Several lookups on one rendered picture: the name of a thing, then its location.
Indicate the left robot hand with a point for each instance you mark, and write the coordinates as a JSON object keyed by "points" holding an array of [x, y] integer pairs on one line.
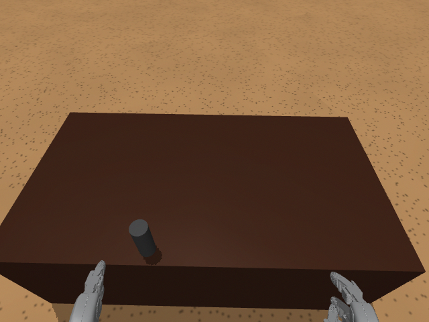
{"points": [[88, 305]]}

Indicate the can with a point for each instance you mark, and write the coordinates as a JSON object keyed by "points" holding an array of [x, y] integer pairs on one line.
{"points": [[142, 237]]}

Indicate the right robot hand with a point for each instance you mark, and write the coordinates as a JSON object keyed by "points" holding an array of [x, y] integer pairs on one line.
{"points": [[359, 310]]}

